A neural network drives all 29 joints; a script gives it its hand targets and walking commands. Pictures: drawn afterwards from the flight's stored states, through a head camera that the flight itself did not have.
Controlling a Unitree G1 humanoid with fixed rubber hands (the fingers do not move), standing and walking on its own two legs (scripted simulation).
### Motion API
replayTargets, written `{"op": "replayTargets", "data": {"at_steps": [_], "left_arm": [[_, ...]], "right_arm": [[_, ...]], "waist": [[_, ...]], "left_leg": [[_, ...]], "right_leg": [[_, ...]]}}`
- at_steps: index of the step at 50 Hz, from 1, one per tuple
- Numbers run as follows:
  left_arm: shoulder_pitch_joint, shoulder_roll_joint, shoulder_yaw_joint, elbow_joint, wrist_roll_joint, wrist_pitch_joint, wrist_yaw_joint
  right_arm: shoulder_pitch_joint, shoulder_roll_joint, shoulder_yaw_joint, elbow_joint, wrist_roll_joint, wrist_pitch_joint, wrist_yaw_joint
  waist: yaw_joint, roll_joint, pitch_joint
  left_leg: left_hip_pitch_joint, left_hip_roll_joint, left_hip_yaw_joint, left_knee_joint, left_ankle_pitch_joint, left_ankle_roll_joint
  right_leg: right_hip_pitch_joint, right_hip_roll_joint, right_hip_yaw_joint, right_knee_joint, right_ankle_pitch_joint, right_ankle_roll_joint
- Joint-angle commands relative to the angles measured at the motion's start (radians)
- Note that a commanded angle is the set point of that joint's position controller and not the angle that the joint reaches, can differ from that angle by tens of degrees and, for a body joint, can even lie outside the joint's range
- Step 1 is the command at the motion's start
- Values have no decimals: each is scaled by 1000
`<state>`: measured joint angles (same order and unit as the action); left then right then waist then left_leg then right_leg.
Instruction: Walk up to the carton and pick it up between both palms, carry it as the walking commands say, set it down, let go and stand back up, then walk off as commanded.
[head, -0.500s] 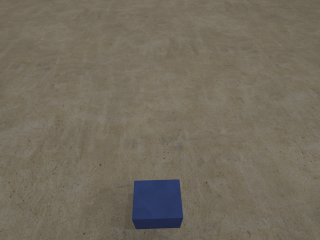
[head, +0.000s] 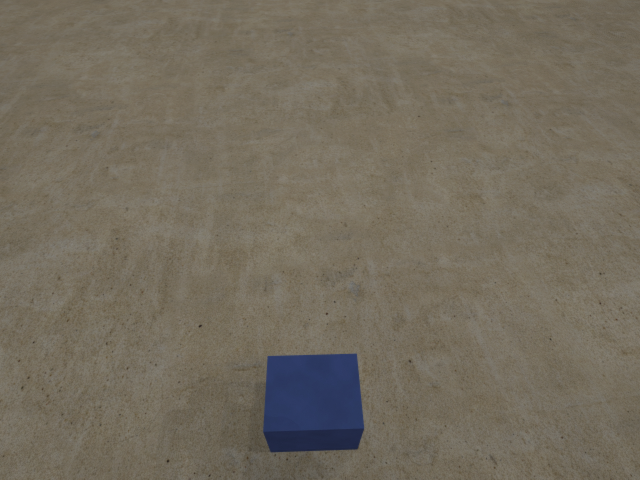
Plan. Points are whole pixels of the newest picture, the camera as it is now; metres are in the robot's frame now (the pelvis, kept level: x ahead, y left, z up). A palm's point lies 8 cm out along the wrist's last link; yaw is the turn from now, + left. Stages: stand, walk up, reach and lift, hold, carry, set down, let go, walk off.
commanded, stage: stand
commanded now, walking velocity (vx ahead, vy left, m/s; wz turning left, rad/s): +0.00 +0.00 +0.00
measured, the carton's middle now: (313, 403) +0.42 +0.03 -0.67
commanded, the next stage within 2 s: walk off in 0.36 s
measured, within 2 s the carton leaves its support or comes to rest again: neither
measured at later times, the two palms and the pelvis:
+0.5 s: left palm out of the picture -0.07 +0.22 -0.14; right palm out of the picture -0.07 -0.22 -0.15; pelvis -0.02 +0.00 +0.00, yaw +0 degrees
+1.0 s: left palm out of the picture -0.10 +0.38 -0.15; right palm out of the picture -0.02 -0.16 -0.13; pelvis -0.06 +0.11 -0.01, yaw +0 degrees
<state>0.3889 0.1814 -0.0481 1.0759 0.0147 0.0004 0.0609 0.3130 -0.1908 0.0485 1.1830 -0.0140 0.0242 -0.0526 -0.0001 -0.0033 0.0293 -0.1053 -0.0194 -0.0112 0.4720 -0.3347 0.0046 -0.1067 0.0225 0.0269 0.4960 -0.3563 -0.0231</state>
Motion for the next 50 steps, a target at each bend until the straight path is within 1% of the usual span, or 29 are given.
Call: {"op": "replayTargets", "data": {"at_steps": [1,4,5,6,7,8,9,14,17,19,21,24,25,27,30,31,33,36,38,39,40,41,42,44,46,47,48,49,50], "left_arm": [[109,63,8,10,1,-2,4],[89,100,21,8,-1,-3,3],[88,87,18,5,2,-3,3],[105,83,16,12,-3,-2,3],[93,62,11,14,-1,-4,2],[101,61,10,17,0,-3,0],[93,69,13,17,-3,-1,3],[105,65,15,30,0,-1,2],[105,66,15,31,-2,-2,1],[93,51,13,28,3,-2,3],[108,56,16,34,-2,-1,1],[106,35,13,40,1,1,0],[103,55,18,35,1,0,-1],[94,50,17,37,-2,-3,1],[69,74,30,1,14,-13,-4],[67,80,34,-8,16,-14,-1],[82,117,49,-19,21,-11,4],[114,137,65,-38,29,0,21],[100,137,70,-61,34,5,34],[113,174,78,-63,40,4,37],[127,181,85,-61,38,4,42],[86,191,91,-70,38,3,45],[67,196,97,-77,40,5,45],[28,207,108,-84,42,13,47],[16,216,126,-80,35,25,43],[29,207,130,-82,32,27,39],[40,145,120,-104,36,25,34],[18,68,104,-129,-1,41,44],[-42,95,105,-154,-13,49,55]], "right_arm": [[88,-89,-14,10,3,-2,-1],[65,-86,-12,8,1,-1,0],[81,-80,-11,14,0,-2,-2],[82,-73,-9,19,3,-3,-4],[85,-81,-12,13,4,-4,-1],[80,-75,-11,20,0,-1,-3],[75,-72,-12,14,-1,-3,-2],[73,-68,-13,19,2,-7,1],[83,-67,-12,22,2,-6,1],[71,-56,-12,18,2,-5,2],[81,-73,-18,18,1,-6,2],[97,-40,-10,29,3,-6,1],[78,-47,-11,23,3,-6,2],[97,-51,-14,26,5,-9,2],[101,-66,-29,39,7,8,-10],[107,-58,-32,38,3,13,-12],[83,-68,-44,16,4,22,-13],[58,-78,-61,-28,4,30,-2],[24,-81,-74,-59,-10,36,5],[17,-69,-77,-74,-7,38,13],[-3,-77,-83,-90,-9,40,20],[-13,-76,-86,-106,-5,40,26],[-20,-66,-86,-119,0,38,28],[33,-66,-85,-127,4,36,25],[99,-96,-97,-125,7,32,29],[135,-131,-104,-128,0,27,32],[158,-230,-122,-139,-10,19,37],[122,-233,-113,-160,-17,23,31],[99,-174,-92,-178,-21,24,33]], "waist": [[-2,-38,88],[0,-17,90],[-5,14,67],[3,0,81],[-10,10,71],[3,5,108],[-7,-34,103],[2,-3,106],[1,-21,81],[-1,-2,87],[2,-32,86],[-4,20,111],[4,5,119],[-9,-7,91],[15,28,77],[19,-24,113],[38,-68,94],[61,-181,70],[68,-190,83],[71,-208,58],[74,-204,66],[52,-191,51],[47,-190,58],[20,-245,73],[-15,-208,57],[-33,-127,34],[-45,169,-1],[-64,384,-76],[-69,325,-36]], "left_leg": [[-32,92,-69,-51,314,20],[-35,90,-65,-58,302,21],[-21,85,-63,-54,297,20],[-24,87,-63,-55,303,18],[-24,87,-60,-54,311,20],[-39,86,-65,-60,288,20],[-40,93,-69,-59,282,23],[-50,86,-61,-64,279,20],[-48,88,-66,-64,279,24],[-52,89,-63,-64,270,24],[-53,88,-66,-65,253,24],[-67,85,-68,-77,232,25],[-65,85,-70,-78,217,21],[-40,90,-72,-74,242,24],[-66,67,-48,-46,199,11],[-77,70,-43,-28,189,2],[-125,57,-22,21,146,-12],[-223,32,10,155,25,-28],[-263,24,43,308,-119,-28],[-294,28,37,364,-195,-31],[-327,36,28,425,-211,-35],[-331,62,-6,390,-193,-34],[-325,60,13,355,-176,-43],[-249,52,46,217,-116,-49],[-42,-5,134,-1,81,-42],[50,12,123,-84,115,-51],[118,196,-83,-184,181,-32],[-1,354,-218,-200,261,126],[-126,356,-225,-241,245,183]], "right_leg": [[-66,-98,79,-74,413,-12],[-72,-97,84,-79,387,-14],[-71,-98,84,-84,363,-14],[-78,-95,85,-83,370,-13],[-68,-97,88,-82,377,-14],[-93,-97,87,-87,350,-11],[-97,-89,82,-91,341,-12],[-84,-94,84,-85,342,-9],[-75,-91,80,-83,352,-10],[-75,-98,86,-84,347,-13],[-71,-92,80,-92,330,-12],[-90,-96,88,-92,296,-14],[-111,-95,89,-103,275,-11],[-107,-94,84,-98,293,-9],[-97,-145,114,-87,322,-5],[-136,-171,139,-92,318,-2],[-128,-224,201,-107,299,-18],[-120,-344,324,-138,354,-108],[-174,-404,376,-141,469,-167],[-147,-410,375,-151,502,-183],[-155,-415,377,-164,480,-185],[-147,-394,343,-158,456,-156],[-148,-363,309,-150,445,-128],[-189,-321,237,-128,463,-84],[-292,-251,145,-41,401,-13],[-337,-207,94,33,261,23],[-437,-101,-26,266,-27,72],[-445,-36,-92,543,-326,89],[-413,-70,-40,677,-347,65]]}}
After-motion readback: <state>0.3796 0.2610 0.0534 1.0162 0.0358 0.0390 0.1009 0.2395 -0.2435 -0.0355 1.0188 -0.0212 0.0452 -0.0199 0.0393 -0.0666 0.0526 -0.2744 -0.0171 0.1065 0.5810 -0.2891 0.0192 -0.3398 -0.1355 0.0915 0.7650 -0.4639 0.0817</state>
